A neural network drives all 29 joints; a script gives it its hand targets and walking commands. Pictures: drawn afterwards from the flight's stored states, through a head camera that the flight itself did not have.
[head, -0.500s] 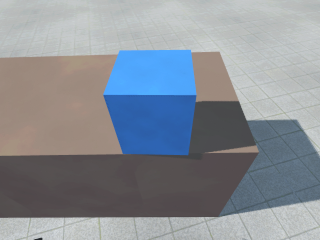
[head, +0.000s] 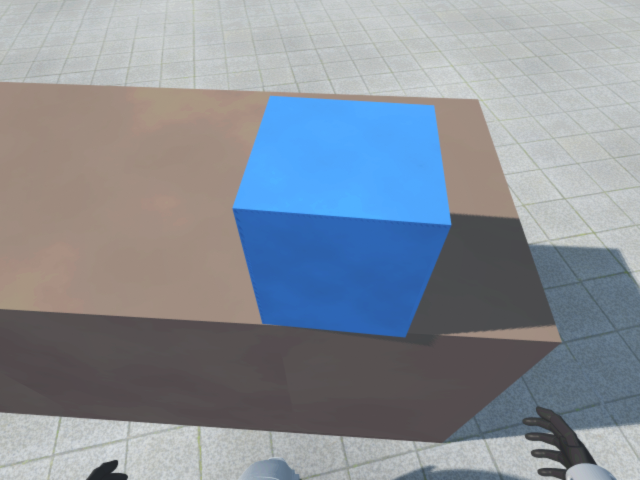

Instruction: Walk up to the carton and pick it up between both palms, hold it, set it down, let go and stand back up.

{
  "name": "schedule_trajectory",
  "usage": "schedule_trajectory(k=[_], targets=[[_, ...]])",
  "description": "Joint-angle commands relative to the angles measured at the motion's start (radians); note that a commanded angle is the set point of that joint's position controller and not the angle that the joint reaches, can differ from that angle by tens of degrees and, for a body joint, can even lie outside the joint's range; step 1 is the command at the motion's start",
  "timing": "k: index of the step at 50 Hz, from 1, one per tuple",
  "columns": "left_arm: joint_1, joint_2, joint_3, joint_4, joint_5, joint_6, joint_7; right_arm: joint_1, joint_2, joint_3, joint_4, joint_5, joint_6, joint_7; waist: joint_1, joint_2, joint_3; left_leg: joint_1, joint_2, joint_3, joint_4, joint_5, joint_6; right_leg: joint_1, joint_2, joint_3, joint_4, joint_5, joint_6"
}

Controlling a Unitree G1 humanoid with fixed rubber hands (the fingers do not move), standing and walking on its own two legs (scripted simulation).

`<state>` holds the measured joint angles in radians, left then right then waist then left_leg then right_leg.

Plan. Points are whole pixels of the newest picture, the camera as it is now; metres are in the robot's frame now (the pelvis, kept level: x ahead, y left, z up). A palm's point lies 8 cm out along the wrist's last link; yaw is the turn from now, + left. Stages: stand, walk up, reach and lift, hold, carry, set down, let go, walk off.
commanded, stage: walk up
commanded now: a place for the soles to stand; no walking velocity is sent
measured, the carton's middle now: (341, 223) +0.43 +0.02 +0.07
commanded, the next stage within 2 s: none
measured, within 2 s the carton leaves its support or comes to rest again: neither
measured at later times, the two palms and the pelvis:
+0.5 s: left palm (86, 471) +0.13 +0.32 -0.08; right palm out of the picture +0.09 -0.32 -0.08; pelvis +0.00 +0.00 +0.02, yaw -2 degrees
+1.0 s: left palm out of the picture +0.09 +0.38 -0.11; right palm out of the picture +0.08 -0.26 -0.09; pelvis -0.02 +0.06 +0.00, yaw -5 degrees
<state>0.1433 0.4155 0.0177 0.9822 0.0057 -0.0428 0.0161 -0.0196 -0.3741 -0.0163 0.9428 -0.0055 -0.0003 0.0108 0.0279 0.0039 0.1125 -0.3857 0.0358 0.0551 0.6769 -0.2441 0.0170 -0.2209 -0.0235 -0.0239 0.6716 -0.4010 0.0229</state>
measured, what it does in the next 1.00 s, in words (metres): steps on the spot: right foot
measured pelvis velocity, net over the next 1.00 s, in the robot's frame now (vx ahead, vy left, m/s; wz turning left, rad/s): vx -0.02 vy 0.06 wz -0.08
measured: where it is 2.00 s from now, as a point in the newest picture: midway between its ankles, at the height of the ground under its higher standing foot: outside the picture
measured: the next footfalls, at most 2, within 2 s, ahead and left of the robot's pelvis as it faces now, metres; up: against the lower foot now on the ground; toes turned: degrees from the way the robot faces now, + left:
right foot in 1.00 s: +0.01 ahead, -0.08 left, +0.00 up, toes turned -4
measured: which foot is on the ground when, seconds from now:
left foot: down 0.00-1.00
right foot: down 0.00-0.72, up 0.74-0.98, down 1.00-1.00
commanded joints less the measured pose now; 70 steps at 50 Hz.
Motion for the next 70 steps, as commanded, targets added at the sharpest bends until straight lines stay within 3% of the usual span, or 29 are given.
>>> schedule_trajectory(k=[1, 3, 7, 12, 13, 22, 23, 26, 28, 31, 33, 34, 35, 36, 37, 38, 39, 42, 47, 49, 50, 51, 52, 55, 57, 60, 63, 69, 70], targets=[[-0.016, 0.204, 0.032, -0.016, -0.010, -0.016, 0.009, -0.041, -0.218, -0.043, -0.005, 0.007, -0.013, 0.000, -0.030, 0.069, -0.190, 0.244, 0.135, -0.158, -0.190, 0.156, 0.054, -0.078, -0.088, 0.106, -0.177, 0.267, -0.060], [-0.061, 0.193, 0.030, -0.005, -0.007, -0.016, 0.007, -0.051, -0.216, -0.039, 0.008, 0.002, -0.015, 0.002, -0.031, -0.001, -0.167, 0.212, 0.136, -0.146, -0.221, 0.164, 0.048, -0.049, -0.091, 0.117, -0.199, 0.271, -0.063], [-0.051, 0.192, 0.027, 0.013, -0.011, -0.014, 0.000, -0.075, -0.222, -0.038, 0.046, 0.004, -0.015, 0.004, -0.027, 0.049, -0.166, 0.241, 0.141, -0.140, -0.289, 0.087, 0.035, -0.030, -0.093, 0.111, -0.240, 0.252, -0.063], [-0.099, 0.186, 0.020, 0.032, -0.006, -0.009, -0.003, -0.077, -0.217, -0.029, 0.071, 0.000, -0.019, 0.010, -0.029, 0.023, -0.171, 0.250, 0.135, -0.131, -0.334, 0.062, 0.020, 0.011, -0.097, 0.124, -0.291, 0.251, -0.062], [-0.107, 0.191, 0.024, 0.036, -0.006, -0.007, -0.005, -0.066, -0.211, -0.029, 0.073, 0.004, -0.020, 0.010, -0.030, -0.024, -0.156, 0.254, 0.131, -0.120, -0.337, 0.062, 0.012, 0.017, -0.097, 0.120, -0.300, 0.269, -0.060], [-0.123, 0.187, 0.018, 0.063, -0.003, 0.002, -0.011, -0.041, -0.214, -0.028, 0.105, -0.005, -0.021, 0.010, -0.026, 0.018, -0.119, 0.251, 0.127, -0.120, -0.393, -0.025, 0.002, 0.000, -0.103, 0.121, -0.355, 0.176, -0.062], [-0.107, 0.274, 0.049, 0.056, -0.006, 0.003, 0.004, -0.026, -0.277, -0.051, 0.080, -0.026, 0.006, 0.015, -0.027, 0.046, -0.075, 0.214, 0.089, -0.078, -0.287, 0.083, 0.012, -0.038, -0.132, 0.148, -0.312, 0.333, -0.067], [-0.087, 0.293, 0.058, 0.021, -0.012, 0.005, 0.020, -0.010, -0.244, -0.055, 0.026, -0.013, 0.024, 0.017, -0.024, -0.043, -0.116, 0.144, 0.037, -0.057, -0.132, 0.252, 0.000, 0.040, -0.200, 0.214, -0.289, 0.567, -0.128], [-0.111, 0.310, 0.072, -0.014, 0.001, 0.011, 0.031, 0.020, -0.230, -0.060, 0.007, -0.024, 0.036, 0.024, -0.029, -0.156, -0.141, 0.102, 0.011, -0.050, 0.004, 0.013, 0.003, 0.032, -0.263, 0.261, -0.272, 0.587, -0.193], [-0.115, 0.310, 0.086, -0.075, 0.006, 0.015, 0.047, 0.052, -0.227, -0.071, -0.049, -0.024, 0.061, 0.030, -0.021, -0.175, -0.094, 0.024, -0.004, -0.127, 0.238, -0.283, 0.011, -0.053, -0.372, 0.332, -0.245, 0.642, -0.295], [-0.133, 0.308, 0.082, -0.106, 0.011, 0.013, 0.051, 0.136, -0.236, -0.081, -0.050, -0.025, 0.056, 0.028, -0.057, -0.163, -0.111, 0.019, 0.014, -0.139, 0.128, -0.211, 0.027, -0.036, -0.329, 0.286, -0.128, 0.708, -0.248], [-0.162, 0.272, 0.073, -0.112, 0.012, 0.014, 0.049, 0.170, -0.223, -0.080, -0.038, -0.025, 0.043, 0.028, -0.083, -0.124, -0.151, 0.119, 0.015, -0.094, -0.061, -0.109, 0.036, -0.029, -0.239, 0.194, -0.069, 0.572, -0.186], [-0.165, 0.229, 0.058, -0.118, 0.010, 0.021, 0.038, 0.171, -0.238, -0.082, -0.030, -0.022, 0.023, 0.023, -0.086, -0.037, -0.165, 0.177, 0.056, -0.150, -0.271, 0.135, 0.052, -0.047, -0.111, 0.078, 0.061, 0.435, -0.097], [-0.123, 0.164, 0.042, -0.127, -0.002, 0.027, 0.030, 0.155, -0.319, -0.100, -0.054, -0.039, 0.011, 0.018, -0.065, 0.160, -0.156, 0.259, 0.203, -0.392, -0.322, 0.309, 0.099, -0.180, 0.010, 0.010, 0.223, 0.182, -0.034], [-0.088, 0.174, 0.047, -0.105, -0.005, 0.038, 0.034, 0.116, -0.350, -0.092, -0.074, -0.023, 0.000, 0.017, -0.064, 0.200, -0.196, 0.231, 0.312, -0.539, -0.352, 0.243, 0.209, -0.217, 0.038, 0.086, 0.276, -0.204, -0.025], [-0.082, 0.199, 0.053, -0.089, -0.004, 0.039, 0.034, 0.113, -0.330, -0.096, -0.077, -0.023, -0.008, 0.019, -0.059, 0.158, -0.181, 0.158, 0.318, -0.565, -0.358, 0.222, 0.251, -0.176, 0.029, 0.138, 0.344, -0.231, -0.031], [-0.087, 0.233, 0.054, -0.090, -0.008, 0.037, 0.032, 0.113, -0.335, -0.096, -0.096, -0.024, -0.006, 0.008, -0.049, 0.087, -0.165, 0.171, 0.275, -0.495, -0.318, 0.234, 0.216, -0.196, 0.027, 0.159, 0.354, -0.221, -0.048], [0.000, 0.215, 0.053, -0.059, -0.007, 0.025, 0.026, 0.093, -0.302, -0.091, -0.095, -0.027, -0.012, -0.010, -0.039, 0.162, -0.158, 0.209, 0.210, -0.343, -0.252, 0.234, 0.169, -0.220, 0.013, 0.136, 0.326, -0.125, -0.033], [0.002, 0.184, 0.061, -0.064, 0.005, 0.014, 0.014, 0.096, -0.276, -0.074, -0.104, -0.011, -0.020, -0.011, -0.036, 0.183, -0.167, 0.208, 0.238, -0.309, -0.221, 0.351, 0.177, -0.066, 0.009, 0.040, 0.005, -0.071, -0.027], [0.027, 0.165, 0.068, -0.038, 0.016, 0.014, 0.011, 0.057, -0.251, -0.062, -0.106, -0.002, -0.017, -0.011, -0.007, 0.133, -0.152, 0.057, 0.209, -0.256, -0.210, 0.184, 0.122, 0.103, 0.018, 0.038, -0.171, 0.140, -0.054], [0.011, 0.178, 0.070, -0.045, 0.024, 0.010, 0.012, 0.061, -0.232, -0.045, -0.095, 0.006, -0.017, -0.009, -0.002, 0.098, -0.118, -0.006, 0.184, -0.249, -0.200, 0.162, 0.070, 0.154, -0.035, 0.124, -0.220, 0.206, -0.078], [-0.058, 0.224, 0.075, -0.060, 0.026, 0.004, 0.009, 0.086, -0.187, -0.036, -0.088, 0.011, -0.020, -0.009, -0.048, -0.032, -0.121, 0.000, 0.119, -0.203, -0.198, 0.027, 0.021, 0.098, -0.133, 0.269, -0.267, 0.196, -0.110], [-0.111, 0.228, 0.065, -0.070, 0.012, 0.005, -0.002, 0.095, -0.195, -0.045, -0.062, 0.014, -0.016, -0.010, -0.075, -0.056, -0.131, 0.196, 0.053, -0.143, -0.198, -0.122, 0.003, -0.103, -0.186, 0.290, -0.273, 0.110, -0.161], [-0.098, 0.157, 0.037, -0.030, -0.002, 0.012, -0.013, 0.007, -0.232, -0.049, -0.029, -0.010, -0.032, -0.007, -0.037, 0.054, -0.099, 0.181, 0.158, -0.264, -0.369, -0.146, 0.044, -0.066, -0.044, 0.101, -0.199, 0.116, -0.076], [-0.064, 0.152, 0.038, -0.014, -0.003, 0.010, -0.016, 0.016, -0.225, -0.042, -0.005, -0.008, -0.038, -0.003, -0.016, 0.031, -0.113, 0.156, 0.164, -0.242, -0.390, -0.057, 0.047, 0.023, -0.052, 0.120, -0.256, 0.155, -0.067], [-0.112, 0.162, 0.032, 0.003, -0.007, -0.006, -0.018, 0.012, -0.209, -0.033, 0.031, 0.001, -0.043, -0.003, -0.035, -0.014, -0.113, 0.233, 0.102, -0.161, -0.365, 0.034, 0.005, 0.012, -0.098, 0.165, -0.313, 0.270, -0.075], [-0.117, 0.160, 0.024, 0.022, -0.005, -0.005, -0.018, 0.034, -0.201, -0.023, 0.054, 0.005, -0.046, -0.003, -0.040, 0.019, -0.126, 0.282, 0.100, -0.133, -0.360, 0.144, 0.013, 0.028, -0.100, 0.155, -0.344, 0.328, -0.060], [-0.133, 0.158, 0.024, 0.054, -0.008, 0.004, -0.017, -0.009, -0.195, -0.021, 0.092, 0.004, -0.039, -0.001, -0.030, -0.032, -0.106, 0.270, 0.107, -0.158, -0.443, 0.016, 0.003, 0.027, -0.098, 0.143, -0.384, 0.182, -0.048], [-0.136, 0.156, 0.021, 0.051, -0.002, 0.004, -0.018, -0.006, -0.197, -0.017, 0.095, 0.003, -0.038, 0.000, -0.032, 0.031, -0.098, 0.273, 0.104, -0.145, -0.444, 0.022, 0.001, 0.031, -0.100, 0.150, -0.396, 0.207, -0.050]])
